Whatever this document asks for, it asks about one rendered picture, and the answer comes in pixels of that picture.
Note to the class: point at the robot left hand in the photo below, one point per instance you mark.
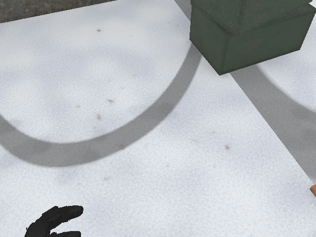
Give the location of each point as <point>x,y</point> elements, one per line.
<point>51,219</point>

